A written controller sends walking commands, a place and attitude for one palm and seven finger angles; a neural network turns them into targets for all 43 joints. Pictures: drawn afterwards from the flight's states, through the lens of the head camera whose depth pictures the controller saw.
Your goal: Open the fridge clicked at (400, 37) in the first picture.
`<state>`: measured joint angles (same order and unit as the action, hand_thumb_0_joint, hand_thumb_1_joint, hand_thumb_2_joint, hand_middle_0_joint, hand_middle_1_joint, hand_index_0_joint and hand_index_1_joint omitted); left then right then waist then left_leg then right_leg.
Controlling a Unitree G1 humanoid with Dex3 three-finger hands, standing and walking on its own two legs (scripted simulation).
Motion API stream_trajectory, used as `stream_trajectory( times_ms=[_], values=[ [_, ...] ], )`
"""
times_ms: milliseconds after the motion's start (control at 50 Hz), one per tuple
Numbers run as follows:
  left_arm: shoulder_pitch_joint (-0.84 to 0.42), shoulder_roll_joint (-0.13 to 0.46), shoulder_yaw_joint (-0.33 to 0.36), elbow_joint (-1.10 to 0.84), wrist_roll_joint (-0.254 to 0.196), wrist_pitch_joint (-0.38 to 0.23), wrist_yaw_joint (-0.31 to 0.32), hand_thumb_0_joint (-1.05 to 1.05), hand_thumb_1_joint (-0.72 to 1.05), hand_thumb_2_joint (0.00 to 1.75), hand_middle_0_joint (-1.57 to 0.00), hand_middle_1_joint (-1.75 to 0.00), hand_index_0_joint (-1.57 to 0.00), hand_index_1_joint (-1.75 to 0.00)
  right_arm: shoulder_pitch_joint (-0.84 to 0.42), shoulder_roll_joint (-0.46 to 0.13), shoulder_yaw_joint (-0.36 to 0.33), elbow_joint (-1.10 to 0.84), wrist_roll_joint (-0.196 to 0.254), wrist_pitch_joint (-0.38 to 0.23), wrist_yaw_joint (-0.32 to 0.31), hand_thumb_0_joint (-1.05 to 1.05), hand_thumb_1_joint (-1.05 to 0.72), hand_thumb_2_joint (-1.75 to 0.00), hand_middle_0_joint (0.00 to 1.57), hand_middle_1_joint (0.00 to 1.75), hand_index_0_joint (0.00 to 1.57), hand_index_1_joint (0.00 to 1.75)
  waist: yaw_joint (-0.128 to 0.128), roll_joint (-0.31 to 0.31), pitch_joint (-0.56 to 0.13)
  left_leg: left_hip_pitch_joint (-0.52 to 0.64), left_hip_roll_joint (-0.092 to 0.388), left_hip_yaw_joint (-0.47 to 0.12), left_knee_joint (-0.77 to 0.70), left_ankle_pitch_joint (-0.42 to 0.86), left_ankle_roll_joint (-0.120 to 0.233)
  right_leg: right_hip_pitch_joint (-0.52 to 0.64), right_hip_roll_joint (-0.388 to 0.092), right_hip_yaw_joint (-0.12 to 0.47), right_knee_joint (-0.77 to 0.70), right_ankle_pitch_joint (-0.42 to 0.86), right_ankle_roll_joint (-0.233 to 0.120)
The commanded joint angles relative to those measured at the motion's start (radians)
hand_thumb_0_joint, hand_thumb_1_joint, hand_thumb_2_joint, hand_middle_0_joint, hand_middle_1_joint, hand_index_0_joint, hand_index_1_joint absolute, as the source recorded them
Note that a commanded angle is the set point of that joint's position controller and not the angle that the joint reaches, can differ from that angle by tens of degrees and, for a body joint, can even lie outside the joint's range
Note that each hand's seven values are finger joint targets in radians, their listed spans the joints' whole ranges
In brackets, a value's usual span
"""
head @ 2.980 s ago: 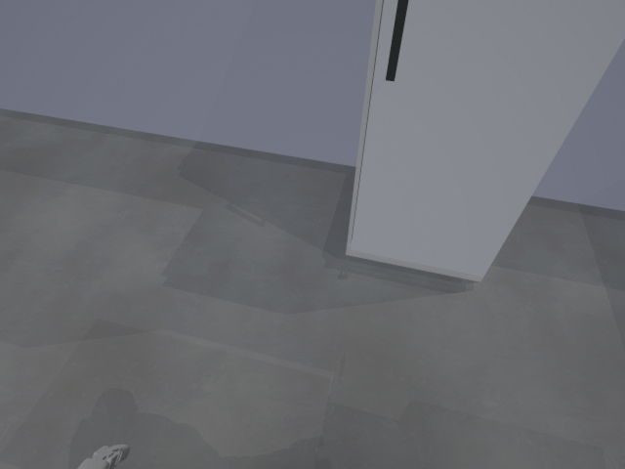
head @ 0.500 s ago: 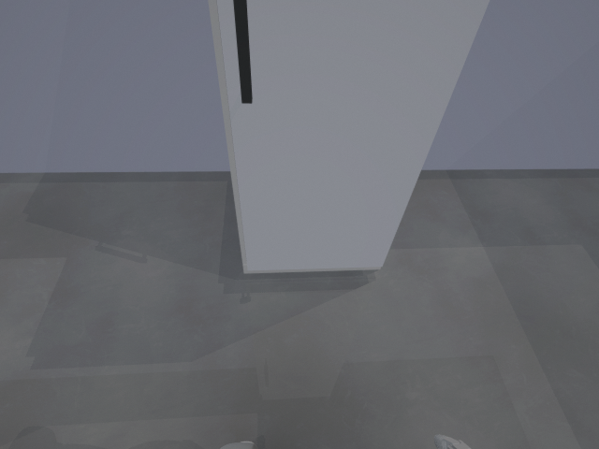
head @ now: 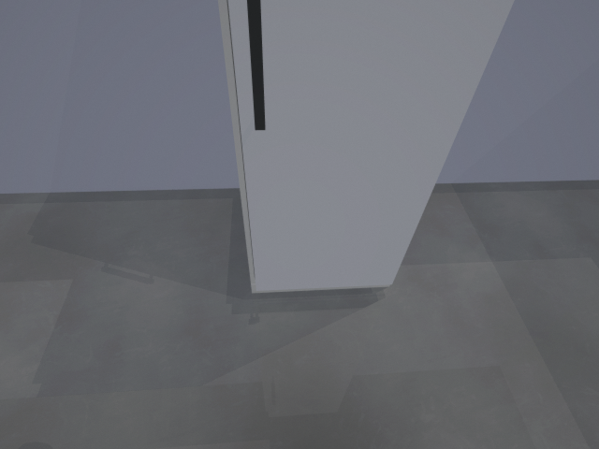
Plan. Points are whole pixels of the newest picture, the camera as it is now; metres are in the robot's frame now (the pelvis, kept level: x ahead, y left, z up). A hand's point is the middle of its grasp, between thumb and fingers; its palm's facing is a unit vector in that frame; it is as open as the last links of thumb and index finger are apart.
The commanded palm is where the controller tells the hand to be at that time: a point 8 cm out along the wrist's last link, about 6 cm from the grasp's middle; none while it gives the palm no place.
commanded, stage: take the last steps up to it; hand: left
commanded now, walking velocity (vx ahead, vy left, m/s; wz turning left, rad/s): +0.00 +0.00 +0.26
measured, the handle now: (255, 34) +0.72 +0.10 +0.22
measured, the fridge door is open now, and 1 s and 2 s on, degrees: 0 0 0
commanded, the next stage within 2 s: come to a stop and stand still in 0.86 s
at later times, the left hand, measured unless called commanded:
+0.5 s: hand out of the picture -0.05 +0.14 -0.19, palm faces +0.20 -0.97 -0.10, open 7.4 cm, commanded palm none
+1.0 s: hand (221, 324) +0.37 +0.15 -0.18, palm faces -0.03 -0.97 -0.23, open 7.4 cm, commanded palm none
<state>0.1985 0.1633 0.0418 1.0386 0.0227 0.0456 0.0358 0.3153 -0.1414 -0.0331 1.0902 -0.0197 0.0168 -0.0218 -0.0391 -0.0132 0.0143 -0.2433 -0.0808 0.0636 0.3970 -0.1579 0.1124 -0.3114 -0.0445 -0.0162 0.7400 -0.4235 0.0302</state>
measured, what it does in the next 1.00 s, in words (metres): walks ahead: right foot, then left foot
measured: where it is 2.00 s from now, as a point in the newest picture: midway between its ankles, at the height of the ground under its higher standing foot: outside the picture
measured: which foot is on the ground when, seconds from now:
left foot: down 0.00-0.14, up 0.16-0.48, down 0.50-0.98, up 1.00-1.00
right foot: up 0.00-0.10, down 0.12-0.50, up 0.52-0.94, down 0.96-1.00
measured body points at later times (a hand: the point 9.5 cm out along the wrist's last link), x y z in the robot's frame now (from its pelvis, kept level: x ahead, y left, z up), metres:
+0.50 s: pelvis +0.07 +0.01 -0.01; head +0.09 +0.04 +0.43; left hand -0.06 +0.19 -0.17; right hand +0.14 -0.22 -0.15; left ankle +0.10 +0.12 -0.74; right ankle -0.02 -0.13 -0.74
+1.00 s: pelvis +0.26 -0.03 -0.03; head +0.30 -0.05 +0.42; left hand +0.37 +0.21 -0.16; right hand +0.15 -0.23 -0.18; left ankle +0.11 +0.12 -0.72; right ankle +0.36 -0.13 -0.74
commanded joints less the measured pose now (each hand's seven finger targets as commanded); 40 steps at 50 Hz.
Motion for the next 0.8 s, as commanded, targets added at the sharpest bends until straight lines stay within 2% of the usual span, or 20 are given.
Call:
stream_trajectory(
  times_ms=[0,20,60,80,100,120,140,160,220,340,400,440,460,480,500,520,560,620,680,780],
  values=[
    [0.063,0.056,0.011,-0.036,-0.007,-0.020,0.006,0.00,0.90,0.90,-0.20,-0.30,-0.20,-0.30,0.027,-0.171,-0.041,-0.041,-0.002,-0.015,-0.009,0.00,-0.90,-0.90,0.20,0.30,0.20,0.30,0.027,0.081,-0.025,0.048,0.295,-0.367,-0.150,0.081,0.059,0.019,0.011,0.004,-0.103,0.031,-0.016],
    [0.088,0.050,0.008,-0.026,-0.008,-0.024,0.008,0.00,0.90,0.90,-0.20,-0.30,-0.20,-0.30,0.019,-0.164,-0.039,-0.039,0.000,-0.016,-0.009,0.00,-0.90,-0.90,0.20,0.30,0.20,0.30,0.038,0.085,-0.043,0.046,0.284,-0.351,-0.137,0.077,0.047,0.058,0.008,0.003,-0.169,0.070,-0.018],
    [0.147,0.044,0.002,0.001,-0.005,-0.037,0.008,0.00,0.90,0.90,-0.20,-0.30,-0.20,-0.30,0.024,-0.129,-0.032,-0.030,0.004,-0.019,-0.006,0.00,-0.90,-0.90,0.20,0.30,0.20,0.30,0.054,0.029,-0.052,-0.043,0.232,-0.311,-0.128,-0.155,-0.007,0.219,0.002,0.005,-0.365,0.154,-0.031],
    [0.166,0.069,0.003,0.011,0.001,-0.045,0.007,0.00,0.90,0.90,-0.20,-0.30,-0.20,-0.30,0.032,-0.102,-0.030,-0.032,0.006,-0.020,-0.002,0.00,-0.90,-0.90,0.20,0.30,0.20,0.30,0.049,-0.040,-0.028,-0.136,0.173,-0.254,-0.084,-0.278,-0.051,0.279,-0.066,0.084,-0.435,0.067,-0.060],
    [0.178,0.107,0.007,0.014,0.008,-0.051,0.007,0.00,0.90,0.90,-0.20,-0.30,-0.20,-0.30,0.021,-0.069,-0.023,-0.037,0.009,-0.022,0.002,0.00,-0.90,-0.90,0.20,0.30,0.20,0.30,0.054,-0.163,0.007,-0.222,0.088,-0.157,0.052,-0.299,-0.085,0.271,-0.176,0.236,-0.514,-0.088,-0.113],
    [0.180,0.147,0.014,0.009,0.006,-0.048,0.006,0.00,0.90,0.90,-0.20,-0.30,-0.20,-0.30,0.006,-0.058,-0.019,-0.053,0.001,-0.020,0.006,0.00,-0.90,-0.90,0.20,0.30,0.20,0.30,0.059,-0.252,0.071,-0.251,0.046,-0.058,0.184,-0.281,-0.100,0.178,-0.285,0.350,-0.619,-0.287,-0.171],
    [0.164,0.136,0.017,0.000,-0.001,-0.054,0.007,0.00,0.90,0.90,-0.20,-0.30,-0.20,-0.30,-0.028,-0.083,-0.027,-0.057,-0.011,-0.013,0.012,0.00,-0.90,-0.90,0.20,0.30,0.20,0.30,0.069,-0.261,0.124,-0.266,0.072,-0.052,0.312,-0.282,-0.092,0.100,-0.292,0.377,-0.668,-0.328,-0.196],
    [0.156,0.108,0.015,0.006,0.000,-0.063,0.006,0.00,0.90,0.90,-0.20,-0.30,-0.20,-0.30,-0.033,-0.086,-0.032,-0.053,-0.014,-0.013,0.017,0.00,-0.90,-0.90,0.20,0.30,0.20,0.30,0.053,-0.226,0.171,-0.306,0.090,-0.054,0.396,-0.253,-0.087,0.092,-0.264,0.350,-0.667,-0.273,-0.198],
    [0.211,0.086,0.012,0.025,0.000,-0.086,-0.004,0.00,0.90,0.90,-0.20,-0.30,-0.20,-0.30,-0.021,-0.065,-0.037,-0.044,-0.012,-0.020,0.029,0.00,-0.90,-0.90,0.20,0.30,0.20,0.30,0.037,-0.064,0.160,-0.372,0.119,-0.030,0.556,-0.192,-0.092,0.174,-0.218,0.233,-0.615,-0.063,-0.192],
    [0.295,0.088,0.015,0.067,0.013,-0.105,-0.008,0.00,0.90,0.90,-0.20,-0.30,-0.20,-0.30,-0.137,-0.049,-0.031,-0.106,-0.007,-0.038,0.033,0.00,-0.90,-0.90,0.20,0.30,0.20,0.30,0.067,-0.087,0.141,-0.354,0.172,0.009,0.436,-0.206,-0.110,0.216,-0.225,0.168,-0.564,0.154,-0.218],
    [0.280,0.093,0.018,0.083,0.013,-0.101,-0.013,0.00,0.90,0.90,-0.20,-0.30,-0.20,-0.30,-0.105,-0.034,-0.027,-0.100,-0.004,-0.054,0.031,0.00,-0.90,-0.90,0.20,0.30,0.20,0.30,0.044,-0.115,0.118,-0.148,0.151,0.051,0.247,-0.179,-0.100,0.132,-0.199,0.120,-0.493,0.188,-0.193],
    [0.263,0.085,0.020,0.090,0.000,-0.096,-0.020,0.00,0.90,0.90,-0.20,-0.30,-0.20,-0.30,0.049,-0.062,-0.029,-0.042,-0.008,-0.068,0.019,0.00,-0.90,-0.90,0.20,0.30,0.20,0.30,-0.019,-0.049,0.054,0.132,0.111,0.086,0.098,-0.068,-0.099,0.026,-0.117,0.033,-0.310,0.240,-0.148],
    [0.284,0.050,0.013,0.088,-0.005,-0.095,-0.027,0.00,0.90,0.90,-0.20,-0.30,-0.20,-0.30,0.164,-0.138,-0.047,-0.007,-0.012,-0.075,0.007,0.00,-0.90,-0.90,0.20,0.30,0.20,0.30,-0.059,0.104,-0.024,0.319,0.231,-0.080,0.030,-0.144,-0.063,-0.085,-0.055,-0.015,-0.080,0.225,-0.105],
    [0.295,-0.002,0.004,0.064,-0.010,-0.094,-0.036,0.00,0.90,0.90,-0.20,-0.30,-0.20,-0.30,0.263,-0.249,-0.073,0.012,-0.018,-0.079,-0.003,0.00,-0.90,-0.90,0.20,0.30,0.20,0.30,-0.076,0.338,-0.087,0.418,0.511,-0.449,-0.127,-0.232,0.022,-0.280,0.038,-0.107,0.203,-0.082,-0.053],
    [0.223,0.046,0.009,0.025,0.002,-0.085,-0.035,0.00,0.90,0.90,-0.20,-0.30,-0.20,-0.30,0.281,-0.286,-0.077,0.005,-0.010,-0.067,-0.011,0.00,-0.90,-0.90,0.20,0.30,0.20,0.30,-0.088,0.244,-0.051,0.359,0.580,-0.553,-0.206,-0.333,0.074,-0.331,0.018,-0.021,0.354,-0.134,-0.066],
    [0.178,0.045,0.015,0.025,0.011,-0.076,-0.034,0.00,0.90,0.90,-0.20,-0.30,-0.20,-0.30,0.219,-0.243,-0.069,0.004,-0.012,-0.067,-0.016,0.00,-0.90,-0.90,0.20,0.30,0.20,0.30,-0.069,0.187,0.027,0.256,0.549,-0.490,-0.234,-0.343,0.058,-0.351,-0.020,0.017,0.437,-0.068,-0.071],
    [0.158,0.029,0.021,0.041,0.013,-0.073,-0.049,0.00,0.90,0.90,-0.20,-0.30,-0.20,-0.30,0.108,-0.147,-0.042,-0.019,-0.010,-0.078,-0.019,0.00,-0.90,-0.90,0.20,0.30,0.20,0.30,-0.020,0.088,0.123,0.108,0.492,-0.330,-0.230,-0.165,0.044,-0.337,-0.076,0.030,0.463,0.072,-0.062],
    [0.214,-0.011,0.021,0.059,0.013,-0.060,-0.056,0.00,0.90,0.90,-0.20,-0.30,-0.20,-0.30,0.086,-0.101,-0.031,-0.013,-0.008,-0.098,-0.024,0.00,-0.90,-0.90,0.20,0.30,0.20,0.30,0.029,0.091,0.080,0.098,0.416,-0.113,-0.188,0.136,0.020,-0.263,-0.075,0.001,0.390,0.149,-0.033],
    [0.182,-0.008,0.021,0.039,0.010,-0.046,-0.060,0.00,0.90,0.90,-0.20,-0.30,-0.20,-0.30,0.091,-0.108,-0.027,-0.008,-0.003,-0.099,-0.021,0.00,-0.90,-0.90,0.20,0.30,0.20,0.30,0.041,0.134,0.095,0.114,0.384,-0.028,-0.194,0.202,0.021,-0.299,-0.075,-0.023,0.321,0.211,-0.019],
    [0.008,0.013,0.019,-0.034,0.005,-0.047,-0.066,0.00,0.90,0.90,-0.20,-0.30,-0.20,-0.30,0.140,-0.119,-0.033,0.012,-0.013,-0.088,-0.017,0.00,-0.90,-0.90,0.20,0.30,0.20,0.30,0.007,0.164,0.150,0.145,0.380,0.017,-0.166,0.306,0.013,-0.295,-0.072,-0.069,0.069,0.251,-0.027]
  ],
)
